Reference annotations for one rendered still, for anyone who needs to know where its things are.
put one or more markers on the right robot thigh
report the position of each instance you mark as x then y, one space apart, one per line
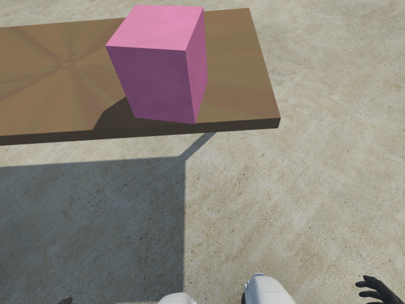
266 290

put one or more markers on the robot right shin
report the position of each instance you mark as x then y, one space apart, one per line
257 274

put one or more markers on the table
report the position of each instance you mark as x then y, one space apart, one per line
58 83

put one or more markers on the robot right hand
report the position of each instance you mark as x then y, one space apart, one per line
382 291

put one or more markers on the carton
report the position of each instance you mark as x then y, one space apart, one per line
159 55

